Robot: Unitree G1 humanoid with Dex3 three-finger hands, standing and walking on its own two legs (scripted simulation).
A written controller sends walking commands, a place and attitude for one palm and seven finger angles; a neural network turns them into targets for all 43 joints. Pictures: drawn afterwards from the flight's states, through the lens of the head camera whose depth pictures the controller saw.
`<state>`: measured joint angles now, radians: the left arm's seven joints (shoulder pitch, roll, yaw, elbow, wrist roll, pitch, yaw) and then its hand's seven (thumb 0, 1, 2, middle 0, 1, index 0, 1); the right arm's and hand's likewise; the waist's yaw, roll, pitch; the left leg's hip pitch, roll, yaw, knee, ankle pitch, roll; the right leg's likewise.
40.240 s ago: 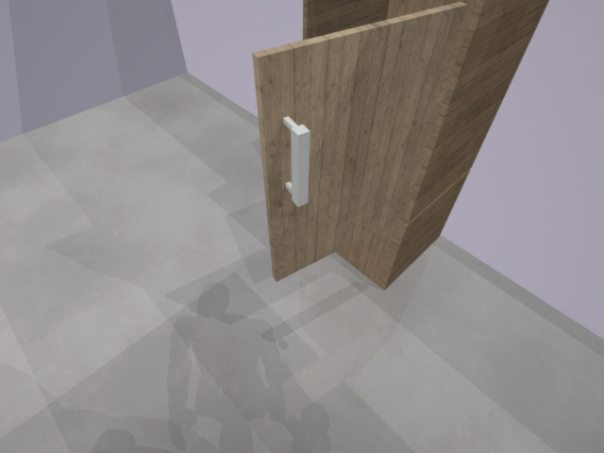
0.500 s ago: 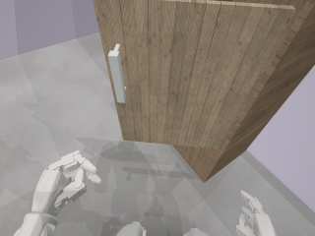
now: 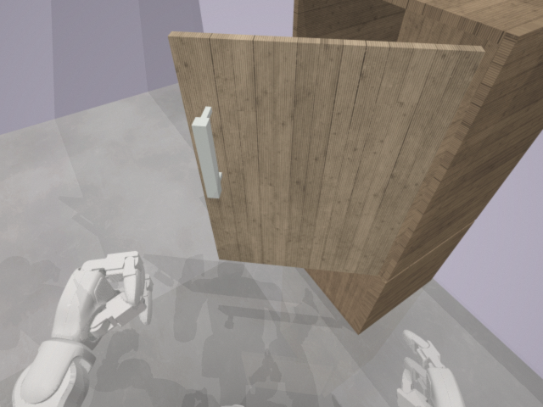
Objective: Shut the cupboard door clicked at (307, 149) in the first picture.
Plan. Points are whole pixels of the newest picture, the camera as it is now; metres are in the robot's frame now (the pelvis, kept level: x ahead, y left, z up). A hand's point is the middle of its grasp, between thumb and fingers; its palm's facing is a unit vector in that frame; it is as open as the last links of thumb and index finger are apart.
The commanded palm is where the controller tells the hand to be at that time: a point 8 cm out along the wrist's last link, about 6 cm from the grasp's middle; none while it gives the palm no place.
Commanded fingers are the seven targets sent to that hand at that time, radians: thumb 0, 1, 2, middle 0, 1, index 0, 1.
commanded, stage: raise the hand and make a fist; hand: left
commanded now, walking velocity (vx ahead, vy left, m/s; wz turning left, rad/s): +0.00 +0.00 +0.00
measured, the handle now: (211, 154) +0.50 +0.16 +0.10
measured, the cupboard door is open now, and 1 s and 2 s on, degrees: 50 50 50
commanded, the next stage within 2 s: bring the fist close to the handle in 0.42 s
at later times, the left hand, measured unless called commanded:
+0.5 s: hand (151, 300) +0.22 +0.17 +0.10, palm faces -0.03 -1.00 -0.05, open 3.1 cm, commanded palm +0.20 +0.23 +0.10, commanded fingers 0.00 0.90 0.90 -1.30 -1.50 -1.30 -1.50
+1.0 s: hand (177, 239) +0.32 +0.17 +0.10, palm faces -0.05 -1.00 -0.02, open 3.1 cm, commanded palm +0.30 +0.21 +0.10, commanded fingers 0.00 0.90 0.90 -1.30 -1.50 -1.30 -1.50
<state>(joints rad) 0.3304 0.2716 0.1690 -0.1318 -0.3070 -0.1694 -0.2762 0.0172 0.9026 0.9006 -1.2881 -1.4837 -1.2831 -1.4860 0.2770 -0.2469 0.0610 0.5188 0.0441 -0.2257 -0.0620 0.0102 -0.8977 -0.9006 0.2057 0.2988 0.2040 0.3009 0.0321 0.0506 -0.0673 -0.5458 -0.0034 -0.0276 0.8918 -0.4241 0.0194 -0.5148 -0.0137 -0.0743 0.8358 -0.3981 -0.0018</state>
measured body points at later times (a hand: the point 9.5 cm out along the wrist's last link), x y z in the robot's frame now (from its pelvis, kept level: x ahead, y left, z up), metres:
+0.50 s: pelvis +0.00 -0.01 +0.01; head +0.01 -0.03 +0.45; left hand +0.22 +0.23 +0.10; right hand +0.18 -0.24 -0.06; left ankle +0.02 +0.10 -0.70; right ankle +0.02 -0.12 -0.70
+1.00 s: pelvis +0.00 +0.00 +0.01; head +0.03 -0.01 +0.46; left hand +0.31 +0.22 +0.10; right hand +0.15 -0.24 -0.08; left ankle +0.02 +0.10 -0.70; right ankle +0.02 -0.12 -0.70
